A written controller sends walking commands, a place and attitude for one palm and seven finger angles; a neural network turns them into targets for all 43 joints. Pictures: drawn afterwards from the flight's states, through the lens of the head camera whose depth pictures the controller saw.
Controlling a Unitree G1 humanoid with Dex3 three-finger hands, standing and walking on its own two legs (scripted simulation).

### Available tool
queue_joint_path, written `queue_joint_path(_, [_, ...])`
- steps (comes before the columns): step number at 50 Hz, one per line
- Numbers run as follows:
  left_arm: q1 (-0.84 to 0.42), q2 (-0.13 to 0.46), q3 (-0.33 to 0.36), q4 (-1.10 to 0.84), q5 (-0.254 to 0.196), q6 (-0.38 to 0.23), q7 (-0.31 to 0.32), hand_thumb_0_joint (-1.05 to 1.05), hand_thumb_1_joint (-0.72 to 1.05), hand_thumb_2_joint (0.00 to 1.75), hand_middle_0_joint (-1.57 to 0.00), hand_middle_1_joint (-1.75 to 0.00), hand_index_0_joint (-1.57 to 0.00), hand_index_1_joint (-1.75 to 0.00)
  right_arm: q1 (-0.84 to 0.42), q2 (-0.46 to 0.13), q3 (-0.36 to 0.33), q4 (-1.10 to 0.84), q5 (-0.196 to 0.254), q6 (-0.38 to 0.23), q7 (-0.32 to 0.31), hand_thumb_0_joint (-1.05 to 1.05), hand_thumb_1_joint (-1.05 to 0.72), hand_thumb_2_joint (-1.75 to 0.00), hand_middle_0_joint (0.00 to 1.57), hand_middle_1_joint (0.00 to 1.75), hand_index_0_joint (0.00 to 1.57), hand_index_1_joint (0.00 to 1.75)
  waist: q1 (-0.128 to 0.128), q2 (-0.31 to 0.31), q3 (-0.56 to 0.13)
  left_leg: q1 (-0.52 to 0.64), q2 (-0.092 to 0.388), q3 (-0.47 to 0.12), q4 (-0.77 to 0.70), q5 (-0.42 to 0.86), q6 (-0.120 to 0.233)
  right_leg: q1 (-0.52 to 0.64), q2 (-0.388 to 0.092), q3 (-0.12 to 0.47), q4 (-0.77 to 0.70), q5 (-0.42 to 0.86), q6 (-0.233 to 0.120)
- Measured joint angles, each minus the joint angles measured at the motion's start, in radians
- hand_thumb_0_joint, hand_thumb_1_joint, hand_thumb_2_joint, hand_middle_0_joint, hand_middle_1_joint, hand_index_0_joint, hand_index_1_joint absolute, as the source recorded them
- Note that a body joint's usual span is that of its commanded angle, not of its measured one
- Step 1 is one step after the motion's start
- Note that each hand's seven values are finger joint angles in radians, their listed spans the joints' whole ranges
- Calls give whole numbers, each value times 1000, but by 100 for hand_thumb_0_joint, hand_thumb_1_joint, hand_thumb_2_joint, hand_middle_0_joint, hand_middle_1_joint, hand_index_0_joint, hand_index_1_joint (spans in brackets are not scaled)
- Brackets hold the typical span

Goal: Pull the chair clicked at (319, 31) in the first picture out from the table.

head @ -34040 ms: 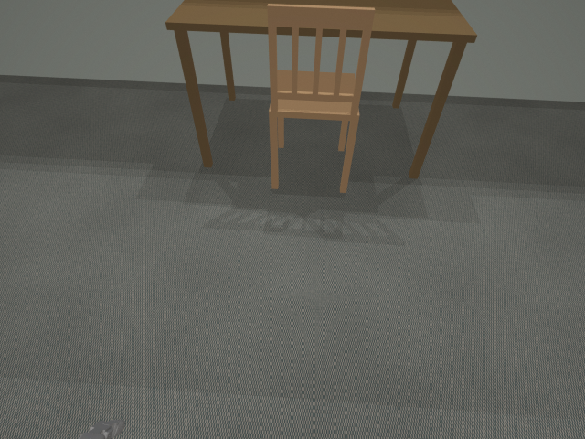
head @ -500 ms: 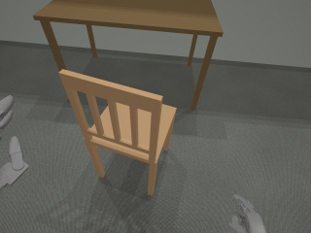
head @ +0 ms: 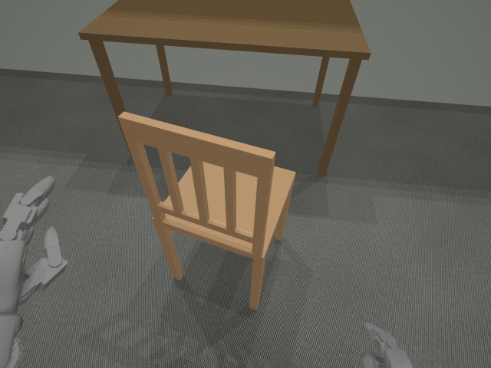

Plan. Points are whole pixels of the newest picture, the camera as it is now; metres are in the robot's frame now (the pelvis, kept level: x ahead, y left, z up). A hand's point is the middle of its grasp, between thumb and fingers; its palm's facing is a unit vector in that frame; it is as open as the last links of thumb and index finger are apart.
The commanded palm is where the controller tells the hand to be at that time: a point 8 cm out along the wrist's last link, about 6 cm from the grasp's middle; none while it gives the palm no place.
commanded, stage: let the arm hang, fingers relaxed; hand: left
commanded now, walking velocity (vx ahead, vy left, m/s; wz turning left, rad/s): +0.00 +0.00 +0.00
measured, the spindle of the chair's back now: (200, 191) +0.55 +0.16 -0.11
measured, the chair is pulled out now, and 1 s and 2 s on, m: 0.62 0.62 0.62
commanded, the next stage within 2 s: look to check the result in 1.04 s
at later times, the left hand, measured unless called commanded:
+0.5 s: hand out of the picture -0.03 +0.19 -0.17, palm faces +0.05 -0.97 -0.23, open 7.2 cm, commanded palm none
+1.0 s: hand out of the picture -0.01 +0.12 -0.18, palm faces +0.06 -0.99 -0.12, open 7.3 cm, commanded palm none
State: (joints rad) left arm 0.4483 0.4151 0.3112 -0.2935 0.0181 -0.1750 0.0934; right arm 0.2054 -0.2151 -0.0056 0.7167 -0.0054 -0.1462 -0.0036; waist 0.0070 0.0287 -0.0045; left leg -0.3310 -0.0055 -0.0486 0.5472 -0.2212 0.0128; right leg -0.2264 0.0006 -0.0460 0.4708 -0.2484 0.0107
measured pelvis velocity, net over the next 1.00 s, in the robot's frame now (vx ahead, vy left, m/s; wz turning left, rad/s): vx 0.01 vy -0.02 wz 0.00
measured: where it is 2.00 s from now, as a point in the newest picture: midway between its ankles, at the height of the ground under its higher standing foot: outside the picture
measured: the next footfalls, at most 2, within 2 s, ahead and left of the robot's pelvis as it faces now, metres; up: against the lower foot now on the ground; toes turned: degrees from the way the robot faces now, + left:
none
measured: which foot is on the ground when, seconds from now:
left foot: down 0.00-1.00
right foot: down 0.00-1.00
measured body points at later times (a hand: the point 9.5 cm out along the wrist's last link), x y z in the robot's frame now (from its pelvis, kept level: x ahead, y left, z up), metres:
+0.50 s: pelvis +0.00 +0.00 +0.00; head +0.02 +0.00 +0.45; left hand -0.04 +0.25 -0.15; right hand +0.00 -0.23 -0.15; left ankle +0.04 +0.11 -0.74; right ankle +0.00 -0.13 -0.74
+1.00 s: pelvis +0.01 -0.02 +0.00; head +0.01 -0.01 +0.45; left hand -0.01 +0.18 -0.16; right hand -0.02 -0.22 -0.16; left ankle +0.04 +0.11 -0.74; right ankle +0.00 -0.13 -0.74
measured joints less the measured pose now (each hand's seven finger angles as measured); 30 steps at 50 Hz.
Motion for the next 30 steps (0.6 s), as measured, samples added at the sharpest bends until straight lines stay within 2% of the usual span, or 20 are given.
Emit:
queue_joint_path(4, [-154,-105,-146,503,16,165,-60,1,90,90,-20,-29,-20,-30,-50,-49,-18,81,-14,78,10,1,-91,-89,20,30,20,29,-10,44,-19,-35,-23,9,52,-24,15,-51,-24,7,89,-46,13])
queue_joint_path(6, [-181,-153,-201,701,20,214,-74,1,90,90,-20,-29,-20,-30,-48,-43,-14,93,-19,105,11,1,-91,-89,20,30,20,29,-23,26,-5,-33,-30,15,59,-28,17,-59,-32,12,117,-61,12])
queue_joint_path(9, [-178,-216,-269,914,17,248,-85,1,91,90,-19,-29,-20,-30,-15,-12,2,115,-23,132,10,1,-91,-89,20,30,20,29,-35,-35,26,-14,-35,16,49,-24,13,-49,-37,14,127,-69,10])
queue_joint_path(11, [-162,-253,-305,1021,12,253,-90,2,91,90,-20,-29,-20,-30,13,10,14,143,-24,143,8,1,-91,-89,20,30,20,29,-34,-73,44,0,-30,11,33,-18,10,-33,-33,9,108,-61,8])
queue_joint_path(12, [-158,-262,-281,1053,-3,243,-70,0,94,90,-20,-29,-21,-30,31,22,17,159,-23,147,6,1,-91,-89,20,30,20,29,-30,-87,50,2,-27,3,26,-14,7,-25,-28,1,92,-54,5])
queue_joint_path(15, [-159,-223,-273,1134,-3,222,-66,-3,101,89,-21,-30,-21,-30,75,48,25,212,-21,160,0,1,-91,-89,20,30,20,29,-9,-107,66,12,-18,-17,0,3,-1,2,-17,-18,41,-29,-4])
queue_joint_path(21, [-118,-201,-286,1280,-4,214,-76,-2,97,90,-20,-29,-21,-30,125,57,11,275,-16,171,-15,1,-91,-89,20,30,20,29,-1,-55,64,38,-16,-24,-41,22,1,40,-14,-25,-25,3,-4])
queue_joint_path(30, [-74,-232,-298,1382,-6,202,-67,1,92,90,-20,-29,-20,-30,138,74,8,325,-12,161,-20,1,-91,-89,20,30,20,29,-1,6,41,73,-24,-4,-83,37,4,50,-25,-5,-25,1,-2])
